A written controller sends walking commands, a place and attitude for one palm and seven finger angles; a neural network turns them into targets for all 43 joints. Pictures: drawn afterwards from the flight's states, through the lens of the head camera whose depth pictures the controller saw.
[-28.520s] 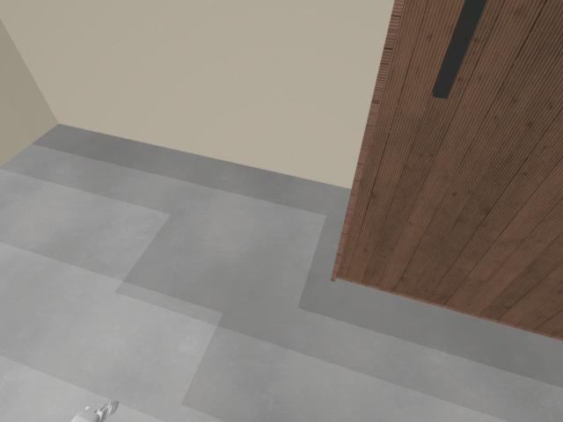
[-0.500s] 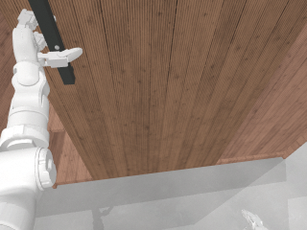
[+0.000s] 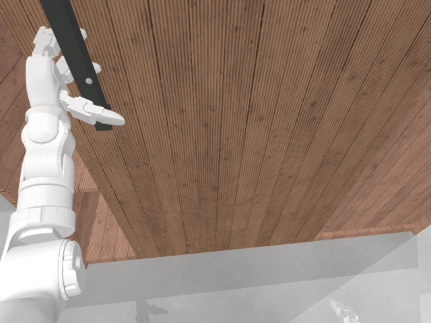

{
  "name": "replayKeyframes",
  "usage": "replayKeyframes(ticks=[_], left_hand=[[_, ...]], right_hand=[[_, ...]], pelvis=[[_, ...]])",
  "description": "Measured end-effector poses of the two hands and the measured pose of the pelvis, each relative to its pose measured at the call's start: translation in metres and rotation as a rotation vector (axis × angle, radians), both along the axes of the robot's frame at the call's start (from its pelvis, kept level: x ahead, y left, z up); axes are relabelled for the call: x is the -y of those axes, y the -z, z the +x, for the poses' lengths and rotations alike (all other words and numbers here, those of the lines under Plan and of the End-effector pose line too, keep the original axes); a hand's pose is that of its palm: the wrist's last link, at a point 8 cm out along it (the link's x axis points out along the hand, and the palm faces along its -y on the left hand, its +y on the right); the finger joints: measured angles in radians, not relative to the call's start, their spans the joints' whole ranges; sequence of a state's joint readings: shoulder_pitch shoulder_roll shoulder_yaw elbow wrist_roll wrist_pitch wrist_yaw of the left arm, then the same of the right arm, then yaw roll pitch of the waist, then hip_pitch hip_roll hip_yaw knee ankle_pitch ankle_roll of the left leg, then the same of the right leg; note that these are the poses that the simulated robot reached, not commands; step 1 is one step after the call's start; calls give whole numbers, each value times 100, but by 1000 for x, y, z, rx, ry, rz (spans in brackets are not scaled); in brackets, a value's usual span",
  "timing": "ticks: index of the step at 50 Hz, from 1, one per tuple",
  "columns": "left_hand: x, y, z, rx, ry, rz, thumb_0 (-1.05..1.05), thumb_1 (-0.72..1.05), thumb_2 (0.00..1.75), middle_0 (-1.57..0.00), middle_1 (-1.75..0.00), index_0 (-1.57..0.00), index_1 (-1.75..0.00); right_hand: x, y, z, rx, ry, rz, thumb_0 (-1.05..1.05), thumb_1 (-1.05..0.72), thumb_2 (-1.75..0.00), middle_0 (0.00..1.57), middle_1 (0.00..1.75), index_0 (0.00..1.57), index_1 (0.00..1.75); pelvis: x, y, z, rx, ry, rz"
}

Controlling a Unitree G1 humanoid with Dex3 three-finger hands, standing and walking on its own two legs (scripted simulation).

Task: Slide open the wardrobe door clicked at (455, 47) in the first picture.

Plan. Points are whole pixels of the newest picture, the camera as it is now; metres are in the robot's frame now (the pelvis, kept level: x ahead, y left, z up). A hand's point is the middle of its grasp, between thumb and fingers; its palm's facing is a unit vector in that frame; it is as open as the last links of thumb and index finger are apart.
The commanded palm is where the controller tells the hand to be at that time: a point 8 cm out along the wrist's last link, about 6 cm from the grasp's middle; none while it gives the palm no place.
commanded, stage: slip the hand off the handle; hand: left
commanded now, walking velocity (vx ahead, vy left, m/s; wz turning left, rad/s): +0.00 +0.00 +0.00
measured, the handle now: (80, 50) +0.47 +0.24 +0.27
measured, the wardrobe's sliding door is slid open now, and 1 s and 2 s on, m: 0.24 0.24 0.24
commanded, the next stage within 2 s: draw the hand back to the body in 1.18 s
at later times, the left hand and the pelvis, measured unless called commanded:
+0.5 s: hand (43, 86) +0.42 +0.30 +0.23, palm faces +0.38 -0.92 -0.14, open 14.7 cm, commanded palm +0.38 +0.34 +0.23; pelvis +0.00 -0.01 +0.00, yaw +0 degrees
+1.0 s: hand (19, 117) +0.34 +0.29 +0.23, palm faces +0.35 -0.93 -0.10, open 14.7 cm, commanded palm +0.30 +0.33 +0.23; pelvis +0.01 +0.01 +0.00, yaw +1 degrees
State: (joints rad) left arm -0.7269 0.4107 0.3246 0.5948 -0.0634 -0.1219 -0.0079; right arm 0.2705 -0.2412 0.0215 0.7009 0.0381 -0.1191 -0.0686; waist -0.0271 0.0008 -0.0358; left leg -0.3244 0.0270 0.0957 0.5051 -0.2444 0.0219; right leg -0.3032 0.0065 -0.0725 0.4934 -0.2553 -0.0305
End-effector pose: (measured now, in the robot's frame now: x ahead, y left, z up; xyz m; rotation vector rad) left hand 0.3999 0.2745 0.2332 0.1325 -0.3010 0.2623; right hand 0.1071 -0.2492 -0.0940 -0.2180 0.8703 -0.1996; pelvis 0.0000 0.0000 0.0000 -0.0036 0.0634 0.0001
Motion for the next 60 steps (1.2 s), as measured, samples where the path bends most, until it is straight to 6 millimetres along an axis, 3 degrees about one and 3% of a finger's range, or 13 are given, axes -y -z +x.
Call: replayKeyframes(ticks=[5,10,16,27,32,38,52,60], left_hand=[[-4,-1,0,-7,-2,14,-2,-56,20,-49,-126,-26,-115],[-8,-2,1,-15,18,14,-2,-56,20,-52,-124,-26,-115],[-19,-1,-2,-27,-9,1,-2,-56,20,-52,-122,-26,-115],[-73,0,-19,-48,-113,35,-2,-56,20,-40,-121,-26,-115],[-71,-4,-29,8,-44,51,-2,-56,20,-32,-118,-25,-115],[-64,6,-42,4,1,-1,-2,-56,20,-28,-116,-25,-115],[-65,3,-101,20,-83,16,-2,-56,20,-25,-115,-26,-115],[-50,4,-123,22,-54,24,-2,-56,20,-25,-115,-25,-115]], right_hand=[[0,-6,14,37,1,-8,1,-90,-90,21,30,20,30],[4,-8,13,34,17,-20,1,-90,-90,21,30,20,30],[10,-4,-3,1,49,-24,1,-90,-90,21,30,20,30],[20,7,-46,-128,68,-50,1,-90,-90,21,30,20,30],[21,8,-50,-148,70,-61,1,-90,-90,20,30,20,30],[11,4,-25,-66,64,-42,1,-90,-90,20,30,20,30],[-42,-23,78,192,-119,28,1,-90,-90,20,30,20,30],[-56,-32,99,248,-177,44,1,-90,-90,21,30,20,30]], pelvis=[[0,0,2,-2,5,1],[1,0,3,1,7,0],[3,0,1,1,15,0],[5,2,-5,-17,0,-6],[0,2,-2,-19,-3,-11],[-7,2,4,-3,8,-10],[-13,1,6,42,-21,-8],[-12,0,7,64,-35,-7]])
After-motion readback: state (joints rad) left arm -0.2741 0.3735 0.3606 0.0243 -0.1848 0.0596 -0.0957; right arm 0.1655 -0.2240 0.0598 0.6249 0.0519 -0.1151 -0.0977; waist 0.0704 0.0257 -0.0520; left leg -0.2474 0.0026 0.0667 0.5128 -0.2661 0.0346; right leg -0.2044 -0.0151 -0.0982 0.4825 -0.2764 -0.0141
